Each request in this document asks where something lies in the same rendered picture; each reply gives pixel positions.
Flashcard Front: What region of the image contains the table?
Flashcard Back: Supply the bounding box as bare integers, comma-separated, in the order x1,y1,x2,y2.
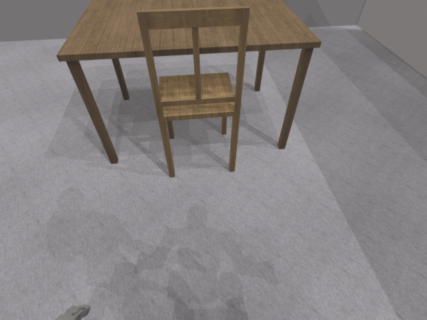
56,0,321,164

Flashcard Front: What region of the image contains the left robot hand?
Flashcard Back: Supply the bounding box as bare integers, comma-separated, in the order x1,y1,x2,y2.
56,305,91,320

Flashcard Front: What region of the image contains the chair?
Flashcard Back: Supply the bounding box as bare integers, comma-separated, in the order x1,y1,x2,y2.
137,6,250,177

